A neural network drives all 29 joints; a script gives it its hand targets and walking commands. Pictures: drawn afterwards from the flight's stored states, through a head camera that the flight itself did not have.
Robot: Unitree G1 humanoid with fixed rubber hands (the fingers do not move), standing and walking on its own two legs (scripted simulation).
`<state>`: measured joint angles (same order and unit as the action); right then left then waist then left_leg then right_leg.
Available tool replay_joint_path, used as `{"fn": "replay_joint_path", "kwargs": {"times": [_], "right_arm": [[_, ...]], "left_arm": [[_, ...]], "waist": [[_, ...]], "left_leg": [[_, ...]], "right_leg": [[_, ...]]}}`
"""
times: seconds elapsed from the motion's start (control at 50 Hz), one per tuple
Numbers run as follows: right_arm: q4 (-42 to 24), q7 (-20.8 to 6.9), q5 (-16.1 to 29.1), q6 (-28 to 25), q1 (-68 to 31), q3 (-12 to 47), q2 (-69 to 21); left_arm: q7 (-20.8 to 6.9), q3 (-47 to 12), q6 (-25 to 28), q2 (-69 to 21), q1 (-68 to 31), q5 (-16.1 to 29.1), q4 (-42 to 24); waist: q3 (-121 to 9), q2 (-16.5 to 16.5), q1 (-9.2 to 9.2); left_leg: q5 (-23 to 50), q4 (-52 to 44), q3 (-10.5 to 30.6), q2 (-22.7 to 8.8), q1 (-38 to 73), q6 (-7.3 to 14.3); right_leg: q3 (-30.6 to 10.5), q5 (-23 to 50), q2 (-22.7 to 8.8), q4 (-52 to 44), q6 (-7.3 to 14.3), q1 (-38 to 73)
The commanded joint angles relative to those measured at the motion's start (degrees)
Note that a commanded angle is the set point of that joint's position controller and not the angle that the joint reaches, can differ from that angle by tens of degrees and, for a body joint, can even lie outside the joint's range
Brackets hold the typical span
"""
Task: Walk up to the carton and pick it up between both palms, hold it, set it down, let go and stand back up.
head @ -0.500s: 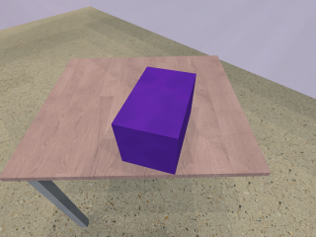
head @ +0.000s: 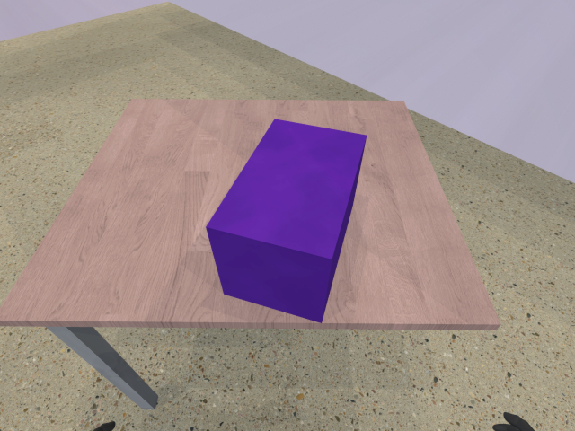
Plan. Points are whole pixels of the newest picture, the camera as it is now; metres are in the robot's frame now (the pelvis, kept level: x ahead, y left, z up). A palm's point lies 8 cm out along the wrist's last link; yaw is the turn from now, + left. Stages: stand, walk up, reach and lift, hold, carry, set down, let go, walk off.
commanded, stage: walk up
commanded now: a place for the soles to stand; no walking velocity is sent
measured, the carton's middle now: (296, 213) +0.47 +0.03 +0.02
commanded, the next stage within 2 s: reach and lift in 1.22 s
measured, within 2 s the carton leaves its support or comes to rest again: neither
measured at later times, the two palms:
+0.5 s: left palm out of the picture +0.05 +0.32 -0.10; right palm out of the picture +0.06 -0.31 -0.10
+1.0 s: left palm out of the picture +0.06 +0.32 -0.11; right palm out of the picture +0.10 -0.31 -0.09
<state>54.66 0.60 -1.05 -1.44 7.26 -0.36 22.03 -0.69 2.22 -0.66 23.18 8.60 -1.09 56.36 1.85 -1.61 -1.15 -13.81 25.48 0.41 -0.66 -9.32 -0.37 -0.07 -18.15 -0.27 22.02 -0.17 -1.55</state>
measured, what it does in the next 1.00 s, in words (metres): stands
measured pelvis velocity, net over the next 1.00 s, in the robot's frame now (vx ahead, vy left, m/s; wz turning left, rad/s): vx -0.01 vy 0.00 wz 0.02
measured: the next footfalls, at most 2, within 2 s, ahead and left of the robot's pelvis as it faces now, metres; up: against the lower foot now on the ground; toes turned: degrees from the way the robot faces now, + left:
none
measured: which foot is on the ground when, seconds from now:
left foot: down 0.00-1.00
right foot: down 0.00-1.00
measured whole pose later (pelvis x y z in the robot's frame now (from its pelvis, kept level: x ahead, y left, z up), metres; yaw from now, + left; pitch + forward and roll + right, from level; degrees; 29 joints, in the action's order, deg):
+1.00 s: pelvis -0.01 +0.00 +0.00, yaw +1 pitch -2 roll +0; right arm 55.0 0.5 -0.8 -1.4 8.3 -0.5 21.8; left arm -0.6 2.6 -1.1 23.2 9.5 -0.9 54.7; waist 2.5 -2.0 -0.7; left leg -13.6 27.2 1.8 -0.2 -11.3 -0.2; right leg 1.3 -18.4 -0.5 23.7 -0.3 -2.9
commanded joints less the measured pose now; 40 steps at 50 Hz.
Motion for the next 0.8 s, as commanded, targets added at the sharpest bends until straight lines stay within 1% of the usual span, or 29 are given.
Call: {"fn": "replay_joint_path", "kwargs": {"times": [0.0,0.08,0.1,0.12,0.14,0.16,0.18,0.2,0.28,0.32,0.36,0.38,0.4,0.42,0.44,0.46,0.5,0.54,0.58,0.6,0.62,0.64,0.66,0.68,0.7,0.72,0.74,0.76,0.78], "right_arm": [[-3.13,0.71,-0.36,-0.81,-1.92,-2.42,11.3],[-2.62,0.5,0.28,-0.74,-0.84,-2.57,10.48],[-3.33,0.61,-0.01,-0.91,-2.41,-3.18,12.05],[-3.51,0.42,0.07,-1.17,-2.4,-2.73,10.57],[-2.74,0.44,0.17,-1.18,-2.05,-2.38,11.6],[-2.45,0.25,0.41,-0.93,-1.86,-2.85,11.27],[-1.95,0.45,-0.1,-1.17,-0.11,-2.17,10.84],[-1.73,0.44,0.16,-1.37,-0.96,-2.57,12.19],[-1.73,0.63,-0.14,-1.64,-0.35,-2.66,12.71],[-1.43,0.17,-0.07,-1.55,-0.88,-2.81,12.26],[-1.28,0.19,0.13,-1.26,0.8,-3.29,13.31],[-1.92,0.11,-0.1,-1.52,-0.78,-2.86,12.62],[-1.28,0.11,0.11,-1.71,0.36,-2.88,12.82],[-0.87,-0.09,0.03,-1.63,0.75,-2.67,12.5],[-1.41,-0.05,-0.2,-1.63,0.64,-3.32,12.19],[-1.77,0.03,-0.33,-1.81,0.73,-2.8,11.89],[-1.78,0.16,0.0,-1.43,0.15,-3.01,11.58],[-0.93,0.02,0.23,-1.53,0.47,-2.37,9.19],[-1.58,0.16,0.26,-1.16,0.17,-2.37,9.7],[-0.57,0.23,0.42,-1.11,1.77,-2.66,11.41],[-1.18,0.12,0.22,-1.13,1.18,-2.59,11.07],[-1.25,0.18,-0.13,-0.99,2.27,-2.94,11.35],[-1.02,0.13,-0.04,-0.93,0.65,-2.6,12.09],[-1.01,0.17,0.32,-1.09,0.88,-2.51,12.01],[-0.97,0.11,0.3,-0.92,0.49,-2.43,10.47],[-0.67,0.02,0.22,-1.11,1.47,-1.96,10.59],[-1.32,-0.03,0.04,-1.17,0.69,-2.45,10.27],[-1.66,0.13,0.16,-1.02,1.69,-2.46,10.31],[-1.97,0.52,0.28,-1.19,1.07,-2.65,11.96]], "left_arm": [[0.3,2.74,0.96,9.97,1.26,-0.02,-2.75],[0.41,2.82,1.2,11.31,-1.84,-0.03,-3.91],[0.21,2.45,1.21,10.15,-2.9,0.11,-4.24],[0.05,2.93,1.32,10.02,-2.42,-0.16,-3.96],[-0.12,2.46,1.16,9.86,0.69,-0.48,-2.91],[0.15,2.26,1.16,10.15,-0.94,-0.57,-3.59],[0.02,2.6,1.11,8.08,-0.27,-0.6,-3.31],[0.08,2.07,1.42,8.46,-0.96,-0.38,-3.78],[0.19,2.68,0.74,9.73,0.13,-0.14,-2.65],[0.1,2.68,0.97,9.25,0.11,-0.44,-2.83],[-0.02,2.87,0.92,10.81,1.44,-0.74,-2.71],[-0.11,2.11,0.95,8.53,-0.66,-0.58,-3.16],[-0.43,2.73,1.15,9.6,-0.56,-0.53,-3.63],[0.02,2.34,1.53,8.62,-1.31,-0.42,-3.89],[-0.13,2.23,1.26,9.26,-2.21,-0.22,-4.12],[0.01,2.53,1.3,8.59,-0.25,-0.28,-3.51],[0.31,2.33,1.21,9.25,-1.48,-0.27,-3.71],[0.33,2.67,1.35,10.33,-1.03,-0.17,-4.28],[0.37,2.14,1.47,9.91,-0.58,-0.2,-4.15],[0.31,2.56,1.29,9.95,-0.31,0.21,-3.88],[0.36,2.44,1.19,9.2,-1.54,-0.09,-4.36],[0.53,2.87,1.22,11.42,-0.21,-0.46,-4.08],[0.48,2.68,1.15,10.65,0.29,-0.53,-3.45],[0.32,2.69,1.11,11.16,0.91,-0.33,-4.25],[0.53,3.12,1.19,10.61,0.42,-0.19,-4.01],[0.34,2.38,1.48,10.58,-0.28,-0.47,-4.72],[0.56,2.83,1.44,10.75,0.04,-0.3,-3.92],[0.54,3.16,1.04,10.75,0.86,-0.09,-4.55],[0.55,2.9,1.07,10.3,0.8,0.19,-4.52]], "waist": [[-3.09,-0.56,-0.34],[-3.72,2.15,2.08],[-2.97,7.81,1.86],[-3.4,3.63,1.35],[-3.37,3.05,0.29],[-0.81,2.86,1.0],[-4.54,0.96,0.34],[-3.86,4.38,0.78],[2.16,0.27,0.15],[2.21,4.26,-0.15],[0.65,1.06,0.32],[0.58,4.55,0.35],[-0.45,4.87,0.35],[-1.56,0.29,1.27],[-2.36,4.67,1.54],[-3.42,3.16,0.39],[-3.45,2.84,0.65],[-1.12,-0.62,0.79],[-0.87,1.23,1.26],[-1.68,-2.9,0.81],[-1.89,0.11,1.5],[-0.27,-1.09,1.71],[1.77,-1.78,0.07],[-1.21,2.04,0.46],[0.26,0.74,0.7],[0.48,-4.18,0.49],[-0.4,-0.46,0.54],[-3.5,0.77,0.2],[-4.31,1.98,0.21]], "left_leg": [[18.01,-0.19,2.76,-4.99,3.16,3.64],[15.72,-2.24,3.74,-4.52,4.39,2.87],[15.09,-2.68,3.73,-4.58,5.59,3.2],[15.32,-3.88,5.6,-5.2,5.16,3.69],[12.23,-3.35,6.55,-6.2,3.29,4.37],[11.65,-2.87,5.41,-4.96,1.53,3.53],[13.43,-3.8,6.53,-6.63,3.06,4.0],[12.86,-4.31,5.56,-6.3,2.34,4.0],[9.91,-5.7,7.89,-6.62,-1.23,4.13],[7.45,-7.14,6.85,-5.09,-1.05,3.12],[5.72,-6.16,7.68,-5.62,-1.98,3.53],[2.62,-7.25,6.67,-4.88,-1.21,2.86],[4.51,-8.24,8.88,-5.43,-0.96,3.28],[8.24,-6.42,7.0,-5.51,0.95,3.31],[13.03,-5.18,5.85,-4.84,3.67,3.13],[13.81,-5.06,8.96,-6.69,3.65,4.45],[11.83,-3.98,7.48,-5.43,0.92,4.17],[11.28,-3.6,5.75,-4.29,-0.49,3.34],[10.45,-2.56,3.51,-3.27,1.78,2.84],[12.7,-2.15,5.5,-3.74,1.93,3.12],[12.79,-2.64,5.07,-4.27,3.62,3.43],[12.25,-1.09,4.78,-3.87,0.3,3.0],[12.11,-2.04,5.31,-4.13,-1.53,3.21],[11.12,-2.79,4.43,-4.15,-0.55,3.29],[12.95,-1.15,4.03,-3.23,-2.09,3.01],[12.95,-1.46,4.85,-4.04,-1.65,3.23],[13.24,-1.33,3.66,-3.77,-2.59,2.61],[16.81,-1.03,4.13,-3.85,-0.62,3.0],[17.74,-1.1,3.56,-3.85,1.03,3.05]], "right_leg": [[-3.84,20.26,-5.52,-3.46,2.42,-1.97],[-3.79,14.98,-5.57,-4.48,2.2,-4.11],[-5.28,14.6,-5.49,-4.52,2.42,-5.25],[-3.65,11.79,-4.97,-3.64,2.18,-5.05],[-3.64,10.3,-4.39,-5.2,2.14,-3.85],[-2.83,11.16,-4.75,-4.5,1.8,-4.31],[-3.22,10.29,-4.95,-4.99,1.82,-1.69],[-4.39,10.54,-5.33,-4.82,2.36,-1.19],[-3.24,8.71,-4.21,-3.76,2.54,-3.29],[-4.2,6.01,-4.55,-4.73,2.91,-4.11],[-3.28,4.35,-3.97,-5.03,3.0,-2.71],[-3.05,4.44,-4.99,-4.7,2.86,-3.94],[-3.63,5.09,-4.66,-4.61,2.79,-2.49],[-3.06,5.99,-4.57,-4.93,3.03,-2.83],[-2.92,7.57,-4.91,-3.35,2.68,-4.97],[-3.05,7.77,-4.54,-3.54,2.89,-3.21],[-3.22,6.79,-4.93,-4.68,2.41,-2.28],[-4.06,7.47,-5.62,-5.47,2.49,-2.88],[-4.91,9.56,-6.33,-5.71,3.13,-5.37],[-2.08,10.53,-5.39,-4.25,2.64,-4.07],[-3.65,8.6,-5.57,-4.27,2.86,-6.29],[-3.83,5.95,-5.11,-4.91,3.04,-5.38],[-2.87,8.4,-4.95,-5.51,2.92,-4.58],[-3.03,9.15,-5.86,-4.55,2.68,-2.77],[-3.65,9.29,-6.11,-5.37,3.24,-3.19],[-3.68,10.42,-6.23,-5.4,3.7,-2.91],[-3.68,11.35,-6.3,-4.18,3.96,-0.95],[-2.71,17.79,-6.16,-2.02,3.23,0.75],[-3.06,15.99,-6.28,-2.33,3.64,-0.99]]}}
